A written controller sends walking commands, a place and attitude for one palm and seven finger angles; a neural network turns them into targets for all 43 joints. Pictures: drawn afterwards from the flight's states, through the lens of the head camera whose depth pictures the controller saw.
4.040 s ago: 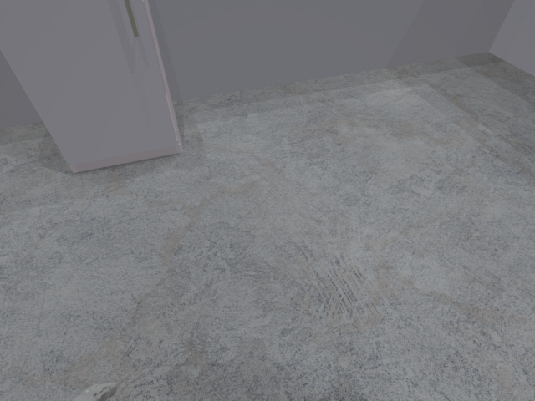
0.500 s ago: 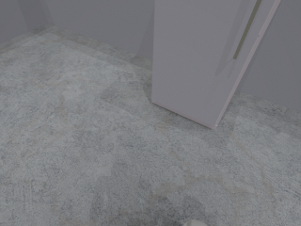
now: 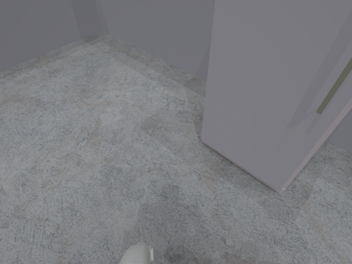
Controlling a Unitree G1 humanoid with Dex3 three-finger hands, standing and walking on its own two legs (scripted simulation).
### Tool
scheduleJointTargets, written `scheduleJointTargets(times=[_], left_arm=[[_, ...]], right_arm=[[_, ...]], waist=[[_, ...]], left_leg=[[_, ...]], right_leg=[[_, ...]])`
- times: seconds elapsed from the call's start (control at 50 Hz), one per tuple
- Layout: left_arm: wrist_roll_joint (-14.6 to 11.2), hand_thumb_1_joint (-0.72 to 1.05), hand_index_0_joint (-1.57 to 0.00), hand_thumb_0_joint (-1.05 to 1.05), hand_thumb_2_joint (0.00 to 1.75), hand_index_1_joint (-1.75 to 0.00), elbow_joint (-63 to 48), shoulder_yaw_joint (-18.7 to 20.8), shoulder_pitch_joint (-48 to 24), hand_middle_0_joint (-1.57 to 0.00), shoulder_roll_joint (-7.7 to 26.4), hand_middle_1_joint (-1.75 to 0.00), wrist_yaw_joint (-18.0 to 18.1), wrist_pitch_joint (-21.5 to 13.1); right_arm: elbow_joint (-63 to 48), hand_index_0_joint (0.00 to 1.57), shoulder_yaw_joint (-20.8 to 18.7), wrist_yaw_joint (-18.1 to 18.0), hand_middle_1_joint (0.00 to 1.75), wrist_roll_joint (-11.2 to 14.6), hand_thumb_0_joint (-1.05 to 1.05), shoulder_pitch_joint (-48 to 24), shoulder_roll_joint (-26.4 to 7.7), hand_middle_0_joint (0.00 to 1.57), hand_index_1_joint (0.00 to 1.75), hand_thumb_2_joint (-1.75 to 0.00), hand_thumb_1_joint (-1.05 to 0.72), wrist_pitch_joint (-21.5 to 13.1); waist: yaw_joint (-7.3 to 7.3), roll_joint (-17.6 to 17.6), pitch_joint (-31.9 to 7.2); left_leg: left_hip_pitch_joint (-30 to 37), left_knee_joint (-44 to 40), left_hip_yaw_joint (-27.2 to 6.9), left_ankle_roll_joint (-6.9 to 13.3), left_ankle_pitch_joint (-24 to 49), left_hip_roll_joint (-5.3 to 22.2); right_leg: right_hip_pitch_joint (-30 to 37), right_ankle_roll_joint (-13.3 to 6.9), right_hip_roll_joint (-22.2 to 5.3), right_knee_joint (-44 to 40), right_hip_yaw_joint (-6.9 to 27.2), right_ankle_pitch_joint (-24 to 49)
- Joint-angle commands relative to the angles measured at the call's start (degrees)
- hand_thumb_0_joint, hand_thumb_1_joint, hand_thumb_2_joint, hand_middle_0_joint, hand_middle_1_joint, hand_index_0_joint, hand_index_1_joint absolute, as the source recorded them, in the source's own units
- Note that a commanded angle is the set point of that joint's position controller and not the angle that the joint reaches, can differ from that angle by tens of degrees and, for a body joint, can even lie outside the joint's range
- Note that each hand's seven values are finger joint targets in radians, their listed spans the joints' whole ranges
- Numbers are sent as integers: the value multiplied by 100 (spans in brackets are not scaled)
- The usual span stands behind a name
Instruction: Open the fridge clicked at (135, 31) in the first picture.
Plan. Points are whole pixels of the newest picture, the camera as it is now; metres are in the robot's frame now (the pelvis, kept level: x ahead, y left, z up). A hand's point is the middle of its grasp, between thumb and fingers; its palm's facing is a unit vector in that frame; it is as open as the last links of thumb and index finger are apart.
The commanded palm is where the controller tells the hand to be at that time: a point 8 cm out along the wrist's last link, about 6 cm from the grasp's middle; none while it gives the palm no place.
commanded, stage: walk to a spot facing it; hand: right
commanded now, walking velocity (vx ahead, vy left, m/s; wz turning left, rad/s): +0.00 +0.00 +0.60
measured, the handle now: out of the picture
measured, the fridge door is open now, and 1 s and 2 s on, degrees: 0 0 0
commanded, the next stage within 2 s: turn to face it in 0.14 s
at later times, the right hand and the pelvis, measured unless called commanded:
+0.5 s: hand (219, 224) +0.26 -0.10 -0.16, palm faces -0.13 +0.97 -0.19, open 7.4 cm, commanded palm none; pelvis +0.12 +0.04 -0.01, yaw +6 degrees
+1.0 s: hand (264, 261) +0.17 -0.21 -0.17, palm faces +0.22 +0.93 -0.28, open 7.4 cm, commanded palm none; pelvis +0.14 +0.02 +0.00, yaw -10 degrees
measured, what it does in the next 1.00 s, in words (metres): walks ahead: left foot, then right foot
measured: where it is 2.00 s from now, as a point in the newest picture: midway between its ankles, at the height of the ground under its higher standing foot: outside the picture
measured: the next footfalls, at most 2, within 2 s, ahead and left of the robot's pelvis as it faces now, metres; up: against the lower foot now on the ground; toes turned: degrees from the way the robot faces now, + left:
left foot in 0.20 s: +0.21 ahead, +0.14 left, +0.00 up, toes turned +15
right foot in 0.64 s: +0.17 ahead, -0.07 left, +0.00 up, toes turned -9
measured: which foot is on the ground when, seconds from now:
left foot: up 0.00-0.18, down 0.20-0.66, up 0.68-1.00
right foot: down 0.00-0.18, up 0.20-0.62, down 0.64-1.00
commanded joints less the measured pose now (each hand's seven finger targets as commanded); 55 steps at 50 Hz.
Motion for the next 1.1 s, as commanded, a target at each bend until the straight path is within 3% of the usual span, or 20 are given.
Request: scheduleJointTargets(times=[0.0,0.08,0.12,0.14,0.16,0.18,0.2,0.24,0.34,0.42,0.5,0.58,0.6,0.62,0.64,0.66,0.68,0.78,0.96,1.08], left_arm=[[46,90,-20,0,90,-30,-175,166,243,-20,761,-30,3,26],[53,90,-20,0,90,-30,-166,261,298,-20,1012,-30,-23,138],[30,90,-20,0,90,-30,-254,309,201,-20,1199,-30,-35,191],[10,90,-20,0,90,-30,-310,309,175,-20,1215,-30,-69,216],[-51,90,-20,0,90,-30,-440,233,385,-20,916,-30,-126,251],[-72,90,-20,0,90,-30,-654,143,425,-20,594,-30,-82,274],[-123,90,-20,0,90,-30,-723,141,228,-20,740,-30,12,367],[-65,90,-20,0,90,-30,-550,108,175,-20,645,-30,-21,426],[34,90,-20,0,90,-30,56,-30,1041,-20,392,-30,-40,651],[-1,90,-20,0,90,-30,13,-43,732,-20,355,-30,-71,669],[-31,90,-20,0,90,-30,-194,-17,196,-20,313,-30,-109,644],[-11,90,-20,0,90,-30,-140,-9,541,-20,223,-30,-139,600],[0,90,-20,0,90,-30,-98,28,713,-20,339,-30,-147,572],[45,90,-20,0,90,-30,-158,113,862,-20,770,-30,-139,534],[83,90,-20,0,90,-30,-269,190,895,-20,1130,-30,-107,535],[111,90,-20,0,90,-30,-278,209,761,-20,1148,-30,-62,535],[82,90,-20,0,90,-30,-260,186,579,-20,976,-30,-8,487],[2,90,-20,0,90,-30,-321,190,495,-20,934,-30,60,355],[28,90,-20,0,90,-30,-338,311,436,-20,1196,-30,0,471],[43,90,-20,0,90,-30,-565,386,-107,-20,1396,-30,-64,566]], right_arm=[[-535,20,76,53,30,30,0,-395,79,20,30,-90,-90,-49],[-639,20,83,29,30,36,0,-508,-33,20,30,-90,-90,-117],[-526,20,42,6,30,21,0,-14,-260,20,30,-90,-90,-191],[-373,20,-14,-31,30,12,0,599,-520,20,30,-90,-90,-259],[-276,20,-148,-88,30,-26,0,1073,-1181,20,30,-90,-90,-369],[-222,20,-245,-160,30,105,0,1389,-1746,20,30,-90,-90,-382],[-282,20,-230,-250,30,196,0,1261,-1736,20,30,-90,-90,-310],[-557,20,-84,-332,30,171,0,157,-1188,20,30,-90,-90,-245],[-564,20,224,-382,30,59,0,-725,-550,20,30,-90,-90,-309],[-417,20,256,-351,30,71,0,-585,-513,20,30,-90,-90,-245],[-335,20,168,-409,30,45,0,-353,-625,20,30,-90,-90,-191],[-328,20,111,-434,30,89,0,-319,-633,20,30,-90,-90,-148],[-353,20,119,-424,30,129,0,-287,-515,20,30,-90,-90,-119],[-465,20,138,-392,30,170,0,-207,-245,20,30,-90,-90,-75],[-692,20,188,-363,30,149,0,-585,-127,20,30,-90,-90,-44],[-734,20,131,-340,30,100,0,-727,-213,20,30,-90,-90,-36],[-633,20,84,-335,30,43,0,-705,-191,20,30,-90,-90,-21],[-405,20,55,-306,30,92,0,-443,-271,20,30,-90,-90,-75],[-599,20,92,-360,30,158,0,-846,-418,20,30,-90,-90,-15],[-672,20,129,-386,30,203,0,-561,-487,20,30,-90,-90,-62]], waist=[[163,-1133,430],[216,-1227,177],[-58,-1048,-239],[-406,-694,-601],[-586,711,-1211],[-549,1659,-1854],[-511,1054,-1918],[-128,640,-1256],[528,353,-721],[298,579,-348],[38,493,-37],[185,115,-139],[262,-422,-193],[313,-1752,-123],[446,-2406,127],[395,-1735,92],[308,-1675,-38],[266,-652,-834],[440,-1092,-547],[267,-1260,-596]], left_leg=[[-60,-1462,186,-61,186,117],[548,-2517,486,92,103,-253],[1514,-3030,668,240,145,-542],[2537,-3548,718,302,758,-642],[4206,-3637,-739,725,2743,481],[4759,-3844,-2914,1453,5432,1875],[4390,-4138,-2642,1691,4897,1924],[3373,-4506,-2098,1336,2769,1418],[1513,-5085,-487,849,1018,724],[1669,-5414,-393,944,-165,894],[1849,-5317,-479,1121,-75,1342],[1850,-4448,78,753,160,1247],[1555,-3922,293,500,-121,1040],[846,-2857,690,78,-999,349],[292,-1559,586,-150,-2028,-179],[307,-757,63,-80,-1780,-89],[63,-442,-159,-99,-1358,-63],[-154,-108,-322,-333,-729,-138],[338,-1258,-382,-486,-1214,-245],[1607,-2835,-325,-319,-1070,-541]], right_leg=[[-115,-471,-1405,-990,197,2488],[387,-416,-1479,-201,-53,3399],[407,-281,-1450,905,-135,4135],[15,-64,-1285,2020,-242,3931],[-1539,243,-780,3722,-134,1083],[-2705,497,140,5506,521,-2133],[-2590,388,-82,5630,1489,-2080],[-2540,362,-304,5448,1664,-1138],[-1482,273,-120,4159,1654,-186],[-1560,246,48,3160,1481,-403],[-1663,221,1,2498,1358,-862],[-1000,169,92,968,1169,-114],[-658,81,-26,241,1461,298],[-608,-353,-974,-566,3051,773],[-813,-923,-1797,-1279,4141,1354],[-1027,-1163,-1833,-1367,4073,1084],[-800,-943,-1357,-1247,3714,1359],[638,-776,-797,-460,2819,3651],[424,-1052,-727,-398,3456,3438],[-416,-951,-486,-182,3867,3074]])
